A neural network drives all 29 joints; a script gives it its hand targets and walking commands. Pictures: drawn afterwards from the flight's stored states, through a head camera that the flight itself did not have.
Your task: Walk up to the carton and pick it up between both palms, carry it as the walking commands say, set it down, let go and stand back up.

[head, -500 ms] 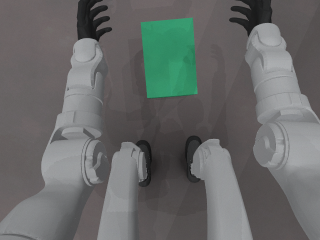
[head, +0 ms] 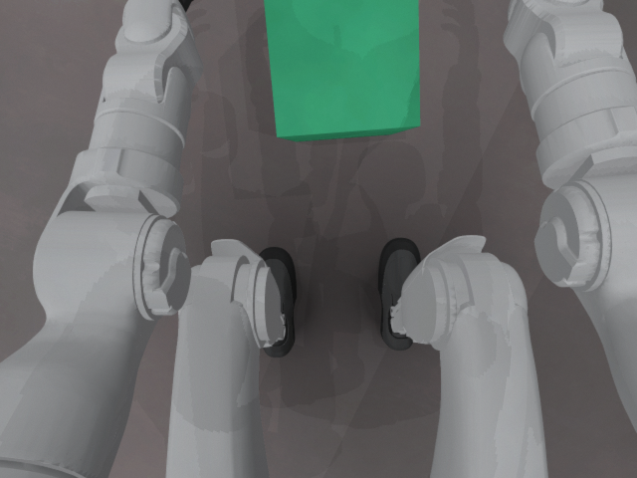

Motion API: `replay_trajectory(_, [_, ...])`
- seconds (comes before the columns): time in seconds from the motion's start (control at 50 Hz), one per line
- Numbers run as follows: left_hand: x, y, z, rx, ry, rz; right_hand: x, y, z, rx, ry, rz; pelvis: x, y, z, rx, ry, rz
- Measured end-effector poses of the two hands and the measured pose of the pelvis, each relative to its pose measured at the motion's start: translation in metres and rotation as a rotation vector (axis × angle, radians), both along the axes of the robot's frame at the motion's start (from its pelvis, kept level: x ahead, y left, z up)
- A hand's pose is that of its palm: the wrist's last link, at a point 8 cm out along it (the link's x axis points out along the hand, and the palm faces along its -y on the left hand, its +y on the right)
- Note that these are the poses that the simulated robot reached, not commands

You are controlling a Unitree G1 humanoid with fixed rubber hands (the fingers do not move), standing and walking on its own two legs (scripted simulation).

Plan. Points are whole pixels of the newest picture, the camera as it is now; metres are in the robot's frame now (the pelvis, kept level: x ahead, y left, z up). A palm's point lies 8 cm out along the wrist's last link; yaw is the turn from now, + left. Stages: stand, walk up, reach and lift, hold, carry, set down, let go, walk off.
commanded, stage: reach and lift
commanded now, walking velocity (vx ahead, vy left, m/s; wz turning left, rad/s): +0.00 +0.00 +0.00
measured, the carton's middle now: (340, 46) +0.55 -0.01 -0.32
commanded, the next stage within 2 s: none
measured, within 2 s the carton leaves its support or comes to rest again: leaves its support in 1.96 s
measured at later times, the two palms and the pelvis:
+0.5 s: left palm (204, 33) +0.56 +0.15 -0.25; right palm (487, 9) +0.56 -0.18 -0.25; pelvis -0.01 +0.00 -0.07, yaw +0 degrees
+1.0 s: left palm (219, 30) +0.55 +0.13 -0.24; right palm (469, 7) +0.56 -0.16 -0.24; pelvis -0.01 +0.01 -0.06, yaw +0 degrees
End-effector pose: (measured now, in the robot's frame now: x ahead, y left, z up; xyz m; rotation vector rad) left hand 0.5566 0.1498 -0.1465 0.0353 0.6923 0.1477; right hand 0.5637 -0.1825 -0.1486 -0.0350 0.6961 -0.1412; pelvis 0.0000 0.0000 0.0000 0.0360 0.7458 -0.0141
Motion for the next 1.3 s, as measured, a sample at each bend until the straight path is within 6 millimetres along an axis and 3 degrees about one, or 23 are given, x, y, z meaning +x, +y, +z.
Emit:
replay_trajectory(0.32, [-0.002, -0.001, -0.080, -0.001, 0.046, -0.029, -0.004, 0.001, -0.082, -0.003, 0.041, 0.027, -0.002, 0.002, -0.052, -0.002, -0.094, -0.003])
replay_trajectory(0.46, [-0.002, -0.001, -0.104, -0.005, 0.036, -0.032, -0.004, 0.002, -0.104, 0.001, 0.024, 0.015, -0.005, 0.005, -0.070, -0.008, -0.147, 0.002])
replay_trajectory(0.6, [-0.001, -0.001, -0.105, -0.011, 0.030, -0.031, -0.002, 0.003, -0.103, -0.001, 0.022, 0.015, -0.006, 0.006, -0.075, -0.011, -0.180, 0.006])
replay_trajectory(0.86, [-0.003, -0.009, -0.090, -0.024, 0.033, -0.058, -0.003, 0.010, -0.088, 0.008, 0.033, 0.046, -0.009, 0.006, -0.065, -0.010, -0.171, 0.011])
replay_trajectory(1.12, [-0.005, -0.031, -0.098, -0.031, 0.038, -0.083, -0.005, 0.041, -0.099, 0.035, 0.036, 0.106, -0.010, 0.005, -0.063, -0.003, -0.171, 0.007])
replay_trajectory(1.3, [-0.003, -0.032, -0.097, -0.021, 0.046, -0.088, -0.003, 0.041, -0.099, 0.017, 0.045, 0.113, -0.009, 0.007, -0.064, -0.002, -0.176, -0.001])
